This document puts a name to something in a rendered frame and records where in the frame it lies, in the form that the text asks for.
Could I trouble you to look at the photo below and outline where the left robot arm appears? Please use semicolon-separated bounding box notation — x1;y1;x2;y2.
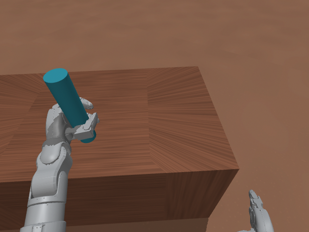
20;138;72;232

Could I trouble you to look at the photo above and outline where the right robot hand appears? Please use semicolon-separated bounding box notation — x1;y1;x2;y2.
238;189;274;232

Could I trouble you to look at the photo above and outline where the can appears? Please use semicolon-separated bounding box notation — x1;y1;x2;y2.
43;68;96;143

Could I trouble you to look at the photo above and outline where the left robot hand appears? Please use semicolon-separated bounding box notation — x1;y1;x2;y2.
45;97;100;145

